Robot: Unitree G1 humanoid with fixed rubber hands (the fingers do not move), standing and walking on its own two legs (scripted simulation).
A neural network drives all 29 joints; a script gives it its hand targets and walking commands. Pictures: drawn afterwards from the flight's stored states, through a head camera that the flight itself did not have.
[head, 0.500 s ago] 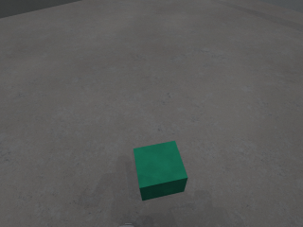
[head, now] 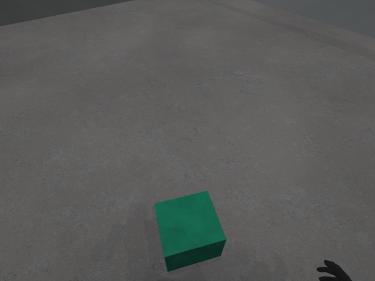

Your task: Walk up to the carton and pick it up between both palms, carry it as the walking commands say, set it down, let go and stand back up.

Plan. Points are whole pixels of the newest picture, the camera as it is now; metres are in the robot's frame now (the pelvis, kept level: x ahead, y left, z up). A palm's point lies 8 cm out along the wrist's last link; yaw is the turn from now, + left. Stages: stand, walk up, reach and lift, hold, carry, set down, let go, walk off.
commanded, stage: walk up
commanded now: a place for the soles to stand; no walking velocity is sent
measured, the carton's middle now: (188, 230) +0.51 +0.02 -0.65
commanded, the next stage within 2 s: none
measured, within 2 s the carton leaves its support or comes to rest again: neither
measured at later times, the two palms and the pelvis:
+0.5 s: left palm out of the picture +0.14 +0.30 -0.08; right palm out of the picture +0.04 -0.41 -0.08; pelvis +0.02 -0.04 +0.00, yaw +2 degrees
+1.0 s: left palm out of the picture +0.11 +0.27 -0.10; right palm (338, 230) +0.29 -0.35 -0.09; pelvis +0.10 -0.07 -0.01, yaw +13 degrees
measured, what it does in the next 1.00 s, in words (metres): walks ahead: right foot, then left foot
